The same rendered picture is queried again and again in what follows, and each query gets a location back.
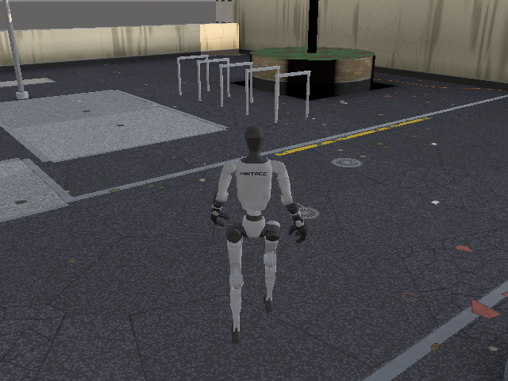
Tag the left robot upper arm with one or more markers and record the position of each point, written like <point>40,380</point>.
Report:
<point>224,181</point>

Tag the left robot forearm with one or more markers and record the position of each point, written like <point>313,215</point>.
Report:
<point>216,207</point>

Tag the robot left shin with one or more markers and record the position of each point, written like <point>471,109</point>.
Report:
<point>235,303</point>

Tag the right robot forearm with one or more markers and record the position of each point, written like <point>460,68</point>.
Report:
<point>295,212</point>

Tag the right robot hand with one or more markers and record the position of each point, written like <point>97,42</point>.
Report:
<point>301,230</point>

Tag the right robot upper arm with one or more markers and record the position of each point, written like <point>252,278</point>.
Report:
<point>283,180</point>

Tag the robot right foot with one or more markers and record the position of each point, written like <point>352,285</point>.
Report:
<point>269,305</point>

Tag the left robot hand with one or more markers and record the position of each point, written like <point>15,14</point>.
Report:
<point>216,221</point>

